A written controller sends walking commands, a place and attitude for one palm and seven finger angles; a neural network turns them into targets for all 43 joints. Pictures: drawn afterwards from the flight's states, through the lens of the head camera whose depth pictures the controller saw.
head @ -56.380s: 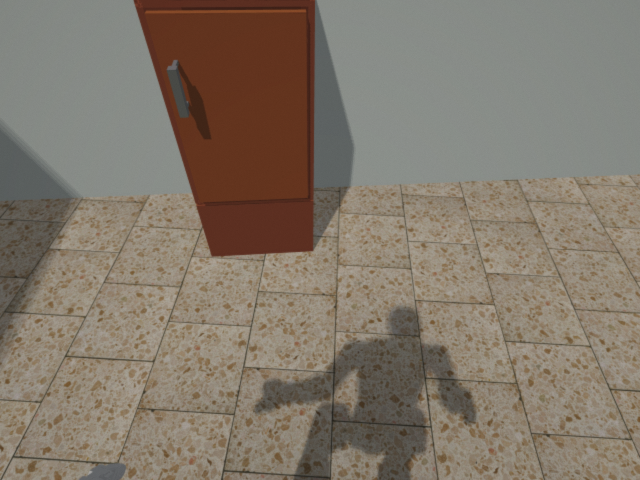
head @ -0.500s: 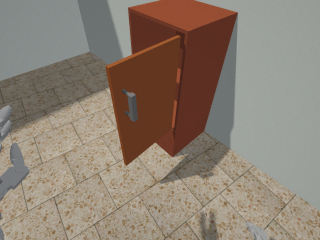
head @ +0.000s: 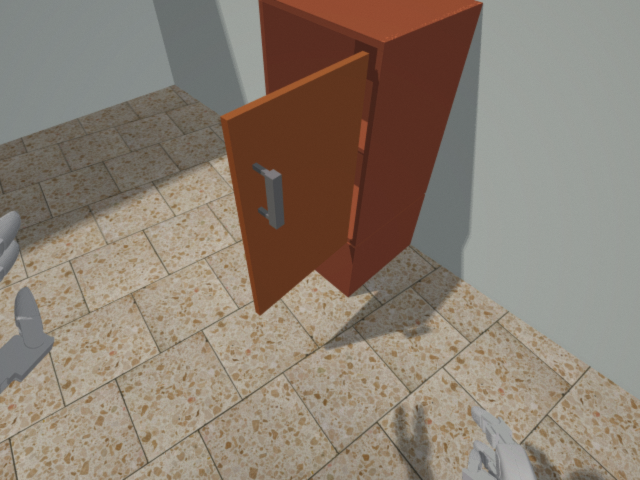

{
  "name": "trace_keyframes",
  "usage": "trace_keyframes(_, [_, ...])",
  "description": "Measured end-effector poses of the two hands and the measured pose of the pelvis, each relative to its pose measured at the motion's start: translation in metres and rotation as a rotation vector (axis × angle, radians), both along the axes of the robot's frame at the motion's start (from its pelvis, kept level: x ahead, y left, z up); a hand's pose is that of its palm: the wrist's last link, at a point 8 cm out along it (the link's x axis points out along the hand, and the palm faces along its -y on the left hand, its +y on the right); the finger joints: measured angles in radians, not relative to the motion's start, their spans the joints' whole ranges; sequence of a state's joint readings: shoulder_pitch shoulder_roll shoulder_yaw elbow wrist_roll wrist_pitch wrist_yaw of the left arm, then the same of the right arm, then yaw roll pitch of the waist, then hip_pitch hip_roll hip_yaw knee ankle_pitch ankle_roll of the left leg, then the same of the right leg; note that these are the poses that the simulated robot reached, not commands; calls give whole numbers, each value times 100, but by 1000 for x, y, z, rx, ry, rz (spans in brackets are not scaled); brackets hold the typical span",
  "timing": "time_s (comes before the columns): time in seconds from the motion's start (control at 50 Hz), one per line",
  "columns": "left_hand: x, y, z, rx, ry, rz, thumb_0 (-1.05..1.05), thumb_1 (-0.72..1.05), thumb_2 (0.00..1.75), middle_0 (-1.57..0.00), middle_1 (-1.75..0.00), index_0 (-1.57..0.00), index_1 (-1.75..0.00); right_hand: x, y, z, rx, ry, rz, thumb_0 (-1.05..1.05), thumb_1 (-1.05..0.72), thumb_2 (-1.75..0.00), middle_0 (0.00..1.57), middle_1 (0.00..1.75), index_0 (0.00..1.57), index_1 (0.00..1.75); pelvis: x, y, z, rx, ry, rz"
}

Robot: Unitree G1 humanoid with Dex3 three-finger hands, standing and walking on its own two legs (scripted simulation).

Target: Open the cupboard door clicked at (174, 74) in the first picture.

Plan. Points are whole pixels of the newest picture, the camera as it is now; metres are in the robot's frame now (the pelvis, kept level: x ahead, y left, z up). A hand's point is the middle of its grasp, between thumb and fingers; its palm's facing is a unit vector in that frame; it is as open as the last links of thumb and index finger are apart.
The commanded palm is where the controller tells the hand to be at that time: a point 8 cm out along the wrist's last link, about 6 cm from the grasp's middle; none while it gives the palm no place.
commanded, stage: stop stepping back and stand still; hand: left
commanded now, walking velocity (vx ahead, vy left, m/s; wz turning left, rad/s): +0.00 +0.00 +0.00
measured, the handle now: (267, 195) +0.61 +0.14 -0.03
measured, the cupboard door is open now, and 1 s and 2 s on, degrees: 93 93 93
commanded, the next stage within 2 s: let the arm hang, fingers relaxed in 0.04 s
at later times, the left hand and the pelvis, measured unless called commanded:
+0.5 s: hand out of the picture +0.01 +0.18 -0.18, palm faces +0.02 -0.99 -0.17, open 7.2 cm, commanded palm none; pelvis -0.01 +0.00 +0.00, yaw +3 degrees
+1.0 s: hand out of the picture +0.04 +0.22 -0.16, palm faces +0.06 -0.96 -0.29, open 7.4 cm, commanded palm none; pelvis +0.00 +0.00 +0.01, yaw +3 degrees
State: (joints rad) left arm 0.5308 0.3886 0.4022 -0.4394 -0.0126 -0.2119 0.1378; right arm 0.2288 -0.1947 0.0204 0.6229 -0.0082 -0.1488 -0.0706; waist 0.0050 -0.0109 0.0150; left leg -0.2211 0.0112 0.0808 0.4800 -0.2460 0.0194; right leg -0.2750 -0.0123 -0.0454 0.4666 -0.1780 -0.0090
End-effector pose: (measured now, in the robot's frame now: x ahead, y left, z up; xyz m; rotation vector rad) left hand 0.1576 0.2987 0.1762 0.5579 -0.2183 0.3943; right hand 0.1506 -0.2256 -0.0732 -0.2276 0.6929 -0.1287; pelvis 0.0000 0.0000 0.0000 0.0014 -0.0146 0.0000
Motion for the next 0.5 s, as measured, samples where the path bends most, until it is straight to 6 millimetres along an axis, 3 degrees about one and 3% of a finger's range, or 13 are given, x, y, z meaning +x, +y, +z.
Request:
trace_keyframes(0.14, [0, 5, -2, -2, 21, 8, 2, 88, 90, -21, -30, -21, -30, 1, 1, 0, -8, 15, -5, 1, -90, -90, 20, 30, 20, 30, -1, 4, 1, -5, 7, 2])
trace_keyframes(0.16, [2, 6, -10, 1, 48, -3, 2, 88, 90, -21, -30, -21, -30, 1, 0, -4, 0, 17, 10, 1, -90, -90, 20, 30, 20, 30, -1, 5, 0, -9, 15, 15])
trace_keyframes(0.2, [13, 14, -52, -55, 222, -3, 1, 89, 90, -21, -30, -20, -30, 1, -5, -18, 12, 74, 46, 1, -90, -90, 20, 30, 20, 30, -4, 8, -3, -10, 28, 36])
trace_keyframes(0.26, [11, 16, -145, -210, 596, 59, 1, 89, 90, -20, -30, -20, -30, -6, -12, -40, 16, 179, 51, 0, -90, -90, 20, 30, 20, 30, -8, 11, -8, -3, 31, 43])
trace_keyframes(0.32, [-21, -4, -230, -350, 948, 95, 1, 90, 90, -20, -30, -19, -29, -25, -19, -49, 13, 264, 24, 1, -91, -90, 20, 30, 20, 30, -10, 9, -9, 3, 19, 38])
trace_keyframes(0.36, [-53, -25, -271, -433, 1138, 96, 1, 90, 90, -20, -30, -19, -29, -43, -24, -51, 1, 330, 4, 0, -91, -90, 20, 30, 20, 30, -11, 8, -8, 5, 11, 37])
trace_keyframes(0.44, [-118, -68, -316, -580, 1408, 106, 2, 91, 90, -20, -30, -20, -29, -86, -31, -53, -29, 492, -32, 0, -91, -90, 20, 30, 20, 29, -12, 5, -4, 1, 3, 35])
trace_keyframes(0.5, [-158, -68, -324, -631, 1497, 192, 1, 96, 90, -21, -30, -20, -30, -117, -33, -53, -41, 614, -51, 0, -91, -90, 20, 30, 20, 29, -11, 1, 0, -4, 3, 44])
